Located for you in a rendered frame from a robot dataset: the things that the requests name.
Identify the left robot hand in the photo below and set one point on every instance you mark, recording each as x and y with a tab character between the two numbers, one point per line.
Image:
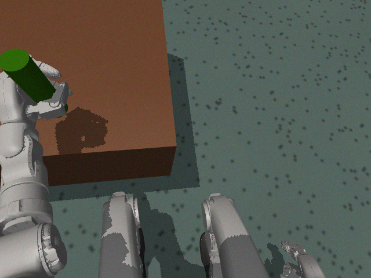
17	106

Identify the can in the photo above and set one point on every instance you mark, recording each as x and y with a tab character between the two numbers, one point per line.
20	67

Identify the right robot hand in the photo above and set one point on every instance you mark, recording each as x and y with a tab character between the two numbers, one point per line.
307	265

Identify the right robot foot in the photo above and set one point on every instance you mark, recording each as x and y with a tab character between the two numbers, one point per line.
205	255

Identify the left robot arm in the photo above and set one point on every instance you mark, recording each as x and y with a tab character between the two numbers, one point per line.
30	245

